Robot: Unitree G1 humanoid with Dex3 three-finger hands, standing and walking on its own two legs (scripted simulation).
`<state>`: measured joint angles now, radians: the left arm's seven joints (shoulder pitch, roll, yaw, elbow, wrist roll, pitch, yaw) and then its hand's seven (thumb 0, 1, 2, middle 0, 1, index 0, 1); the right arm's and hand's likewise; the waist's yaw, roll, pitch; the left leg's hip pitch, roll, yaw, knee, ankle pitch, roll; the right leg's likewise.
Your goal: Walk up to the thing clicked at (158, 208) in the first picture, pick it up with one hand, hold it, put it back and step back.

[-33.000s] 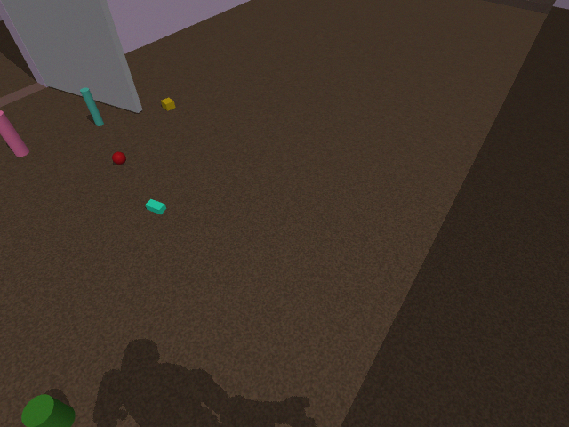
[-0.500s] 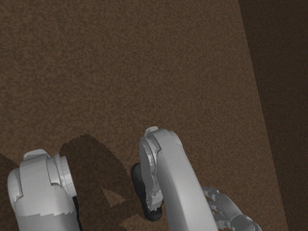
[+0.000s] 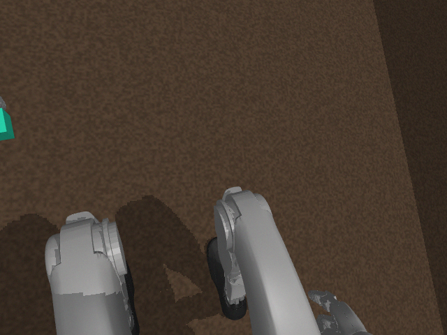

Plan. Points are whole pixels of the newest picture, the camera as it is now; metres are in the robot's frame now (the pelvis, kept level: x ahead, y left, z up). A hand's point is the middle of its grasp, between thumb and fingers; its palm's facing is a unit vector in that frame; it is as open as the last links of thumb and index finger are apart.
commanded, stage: lift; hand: left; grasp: from above
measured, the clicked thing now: out of the picture +0.48 +0.35 -0.18
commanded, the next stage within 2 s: hold in 1.40 s
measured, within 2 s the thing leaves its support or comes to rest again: neither
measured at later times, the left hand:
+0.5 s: hand out of the picture +0.38 +0.34 +0.04, palm faces -0.43 -0.12 -0.89, open 7.2 cm
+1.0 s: hand out of the picture +0.32 +0.30 +0.23, palm faces -0.45 -0.13 -0.88, open 7.3 cm
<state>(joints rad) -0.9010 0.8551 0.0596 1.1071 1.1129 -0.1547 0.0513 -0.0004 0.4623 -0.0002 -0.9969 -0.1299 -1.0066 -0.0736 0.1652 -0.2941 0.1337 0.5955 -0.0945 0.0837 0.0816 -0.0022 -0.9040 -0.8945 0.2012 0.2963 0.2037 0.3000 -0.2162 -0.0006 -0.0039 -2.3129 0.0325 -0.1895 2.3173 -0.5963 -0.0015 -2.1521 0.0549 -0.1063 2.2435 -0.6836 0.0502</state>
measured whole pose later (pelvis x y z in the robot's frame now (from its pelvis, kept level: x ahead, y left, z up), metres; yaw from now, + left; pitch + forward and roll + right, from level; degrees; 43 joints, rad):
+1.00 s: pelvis +0.03 +0.01 +0.31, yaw +9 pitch +17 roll -4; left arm -0.35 0.49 -0.15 0.78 1.00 -0.06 0.08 0.01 0.47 0.06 -0.90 -0.28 -0.93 -0.21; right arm 0.21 -0.25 -0.01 0.72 0.04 0.00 -0.06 0.00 -0.90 -0.89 0.20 0.30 0.20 0.30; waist -0.07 0.05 -0.15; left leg -1.11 0.05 -0.04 1.25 -0.45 0.00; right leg -1.02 0.02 -0.02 1.21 -0.49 0.03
